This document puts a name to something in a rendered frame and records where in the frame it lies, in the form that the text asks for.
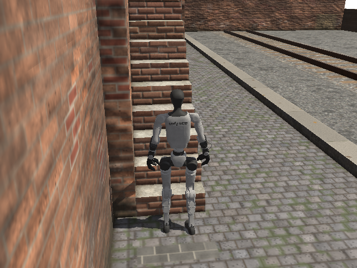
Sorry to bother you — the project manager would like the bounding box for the left robot forearm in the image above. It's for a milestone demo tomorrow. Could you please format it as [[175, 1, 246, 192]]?
[[147, 136, 157, 160]]

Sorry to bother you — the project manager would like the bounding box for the robot right upper arm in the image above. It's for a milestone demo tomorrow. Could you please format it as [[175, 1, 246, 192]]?
[[189, 113, 206, 143]]

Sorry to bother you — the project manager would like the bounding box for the robot right thigh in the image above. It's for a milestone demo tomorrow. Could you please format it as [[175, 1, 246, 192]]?
[[185, 157, 197, 200]]

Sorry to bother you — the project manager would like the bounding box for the right robot shin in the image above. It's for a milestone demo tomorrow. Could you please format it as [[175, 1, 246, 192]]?
[[186, 190, 196, 227]]

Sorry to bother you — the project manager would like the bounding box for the robot left hand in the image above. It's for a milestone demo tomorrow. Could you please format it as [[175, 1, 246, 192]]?
[[147, 158, 160, 171]]

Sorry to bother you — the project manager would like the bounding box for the robot right hand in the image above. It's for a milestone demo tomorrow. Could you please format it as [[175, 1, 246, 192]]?
[[197, 153, 210, 166]]

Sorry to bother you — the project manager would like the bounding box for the right robot forearm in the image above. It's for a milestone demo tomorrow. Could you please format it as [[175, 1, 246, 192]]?
[[200, 135, 209, 156]]

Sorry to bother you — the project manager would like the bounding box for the robot left upper arm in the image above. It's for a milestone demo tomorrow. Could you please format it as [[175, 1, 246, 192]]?
[[151, 113, 166, 145]]

